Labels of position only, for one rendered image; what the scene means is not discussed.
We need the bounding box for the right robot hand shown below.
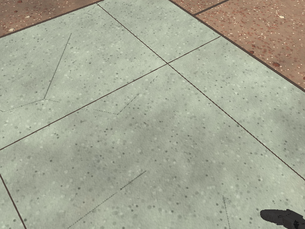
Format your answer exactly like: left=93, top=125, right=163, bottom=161
left=260, top=209, right=305, bottom=229

